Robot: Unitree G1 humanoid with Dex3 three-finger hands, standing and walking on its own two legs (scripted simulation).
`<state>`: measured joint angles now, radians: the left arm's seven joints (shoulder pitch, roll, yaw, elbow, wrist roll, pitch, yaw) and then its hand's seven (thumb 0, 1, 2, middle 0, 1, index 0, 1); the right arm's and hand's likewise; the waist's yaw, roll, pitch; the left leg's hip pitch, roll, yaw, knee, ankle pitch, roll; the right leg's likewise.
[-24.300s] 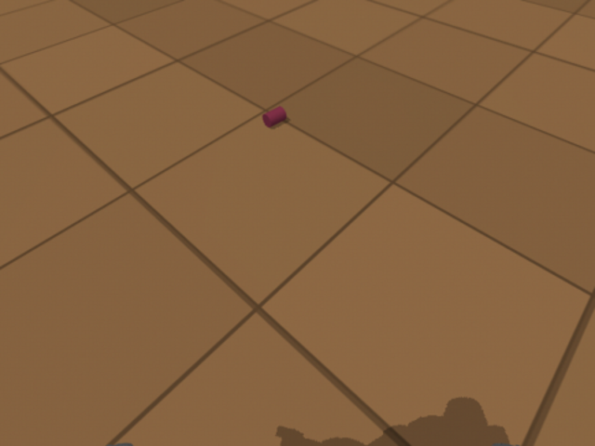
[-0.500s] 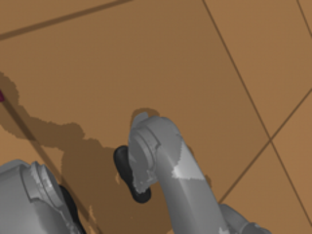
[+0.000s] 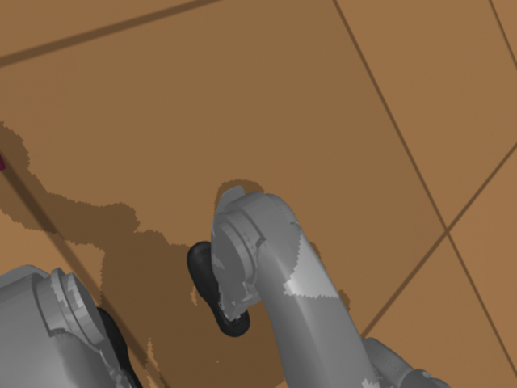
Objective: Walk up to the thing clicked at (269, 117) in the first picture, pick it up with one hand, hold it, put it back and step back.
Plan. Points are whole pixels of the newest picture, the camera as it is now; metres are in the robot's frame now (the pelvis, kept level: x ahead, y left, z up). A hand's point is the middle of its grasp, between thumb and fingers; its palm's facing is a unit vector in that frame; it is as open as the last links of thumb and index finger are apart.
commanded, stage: settle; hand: left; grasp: from above
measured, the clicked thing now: out of the picture +0.48 +0.27 -0.27
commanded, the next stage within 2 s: lift in 0.86 s
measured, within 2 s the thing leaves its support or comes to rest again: leaves its support in 0.24 s
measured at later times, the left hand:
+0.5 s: hand out of the picture +0.46 +0.29 -0.19, palm faces -0.39 -0.11 -0.91, open 10.6 cm
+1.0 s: hand out of the picture +0.45 +0.29 -0.12, palm faces -0.43 -0.08 -0.90, open 10.5 cm
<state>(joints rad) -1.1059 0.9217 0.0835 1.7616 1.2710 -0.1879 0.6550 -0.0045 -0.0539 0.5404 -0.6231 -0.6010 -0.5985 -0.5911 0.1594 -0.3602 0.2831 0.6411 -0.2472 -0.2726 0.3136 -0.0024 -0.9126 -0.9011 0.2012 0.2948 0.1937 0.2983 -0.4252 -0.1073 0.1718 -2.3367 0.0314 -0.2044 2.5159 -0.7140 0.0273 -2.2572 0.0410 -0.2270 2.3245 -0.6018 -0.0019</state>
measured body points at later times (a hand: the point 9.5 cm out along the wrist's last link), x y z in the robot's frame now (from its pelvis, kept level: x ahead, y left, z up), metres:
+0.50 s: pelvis +0.01 +0.00 +0.01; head +0.25 +0.10 +0.37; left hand +0.48 +0.29 -0.13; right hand +0.04 -0.26 -0.07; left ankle +0.07 +0.12 -0.28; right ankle +0.12 -0.10 -0.28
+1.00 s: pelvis +0.00 -0.01 +0.04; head +0.23 +0.07 +0.42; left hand +0.47 +0.29 -0.06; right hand +0.07 -0.27 -0.06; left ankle +0.07 +0.12 -0.28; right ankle +0.12 -0.10 -0.28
